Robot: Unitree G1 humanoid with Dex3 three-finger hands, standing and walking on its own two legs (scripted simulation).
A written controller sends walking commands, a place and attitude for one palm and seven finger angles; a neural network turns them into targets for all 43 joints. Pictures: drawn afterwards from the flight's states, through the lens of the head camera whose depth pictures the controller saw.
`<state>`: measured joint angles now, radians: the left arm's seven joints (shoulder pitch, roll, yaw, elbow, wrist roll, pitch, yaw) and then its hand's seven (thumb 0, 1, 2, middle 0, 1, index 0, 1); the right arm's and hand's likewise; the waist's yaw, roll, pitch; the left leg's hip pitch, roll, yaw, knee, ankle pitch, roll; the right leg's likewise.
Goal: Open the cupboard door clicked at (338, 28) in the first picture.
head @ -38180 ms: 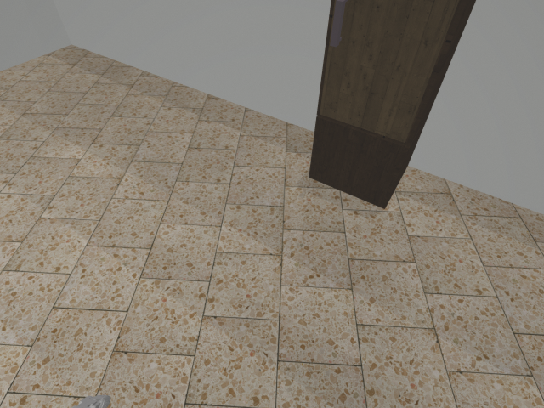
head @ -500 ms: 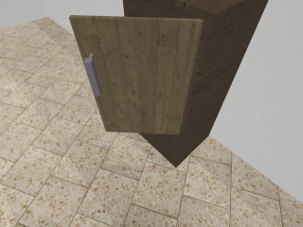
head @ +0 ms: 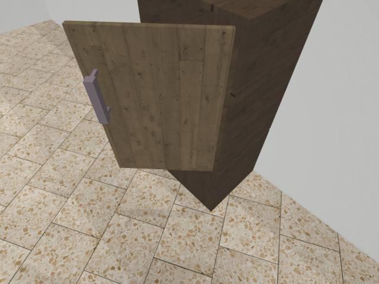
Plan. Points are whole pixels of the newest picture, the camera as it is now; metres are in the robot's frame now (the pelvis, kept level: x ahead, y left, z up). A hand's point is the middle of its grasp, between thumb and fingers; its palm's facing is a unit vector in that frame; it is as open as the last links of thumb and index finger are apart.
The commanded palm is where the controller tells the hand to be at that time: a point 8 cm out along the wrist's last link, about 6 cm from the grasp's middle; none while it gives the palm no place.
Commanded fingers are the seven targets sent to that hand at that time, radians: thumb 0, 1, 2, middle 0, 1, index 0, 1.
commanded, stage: shuffle to correct the standing spot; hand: left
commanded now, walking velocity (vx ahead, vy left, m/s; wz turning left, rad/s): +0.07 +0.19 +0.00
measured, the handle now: (100, 97) +0.57 +0.29 +0.06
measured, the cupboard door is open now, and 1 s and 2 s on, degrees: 44 44 44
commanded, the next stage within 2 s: come to a stop and stand still in 0.34 s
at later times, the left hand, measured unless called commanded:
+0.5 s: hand out of the picture +0.04 +0.22 -0.18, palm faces +0.06 -0.96 -0.27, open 7.4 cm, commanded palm none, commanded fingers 0.00 0.90 0.90 -0.20 -0.30 -0.20 -0.30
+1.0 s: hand out of the picture +0.06 +0.25 -0.17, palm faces +0.01 -0.97 -0.24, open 7.4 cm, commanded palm none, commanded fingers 0.00 0.90 0.90 -0.20 -0.30 -0.20 -0.30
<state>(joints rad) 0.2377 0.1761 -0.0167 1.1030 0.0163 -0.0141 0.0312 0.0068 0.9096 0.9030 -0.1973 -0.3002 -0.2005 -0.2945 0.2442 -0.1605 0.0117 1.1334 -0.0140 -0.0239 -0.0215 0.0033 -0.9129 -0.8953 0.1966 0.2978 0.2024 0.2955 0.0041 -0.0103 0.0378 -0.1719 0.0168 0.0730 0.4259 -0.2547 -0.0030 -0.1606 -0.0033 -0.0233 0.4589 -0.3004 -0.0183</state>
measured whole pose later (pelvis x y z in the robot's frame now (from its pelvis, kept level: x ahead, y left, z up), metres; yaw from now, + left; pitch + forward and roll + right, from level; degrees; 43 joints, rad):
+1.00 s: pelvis +0.03 +0.07 -0.01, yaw -1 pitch -1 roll +0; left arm 0.28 0.18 -0.01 0.99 0.02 0.01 0.04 0.01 0.91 0.90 -0.20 -0.30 -0.20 -0.29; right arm 0.21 -0.19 0.00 0.95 -0.02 0.00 0.00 0.00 -0.92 -0.90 0.20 0.30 0.20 0.30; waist 0.02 0.03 0.02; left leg -0.25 0.00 0.04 0.56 -0.29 0.03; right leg -0.20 -0.05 -0.06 0.53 -0.32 0.02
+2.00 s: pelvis +0.05 +0.07 +0.00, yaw -2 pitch -1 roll +0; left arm 0.26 0.20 -0.01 1.08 0.02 0.00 0.04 0.01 0.91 0.90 -0.20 -0.30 -0.20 -0.29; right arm 0.20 -0.18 0.02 1.11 -0.01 -0.02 -0.02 0.00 -0.91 -0.90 0.20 0.30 0.20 0.30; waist 0.01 -0.03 0.04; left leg -0.17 -0.01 0.06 0.45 -0.28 0.03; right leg -0.12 -0.06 -0.04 0.44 -0.31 0.04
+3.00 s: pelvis +0.00 +0.03 -0.05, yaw -1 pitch +10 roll -1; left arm 0.21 0.33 0.37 0.23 -0.36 -0.32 -0.41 0.01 0.12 0.57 -0.25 -0.80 -0.26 -0.80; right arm 0.32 -0.24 0.01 0.62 0.03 -0.26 -0.08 0.01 -0.90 -0.90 0.20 0.30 0.21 0.30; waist -0.01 0.03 -0.10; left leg -0.70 0.05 -0.01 0.93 -0.40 -0.03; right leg -0.64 0.00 -0.07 0.92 -0.45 -0.02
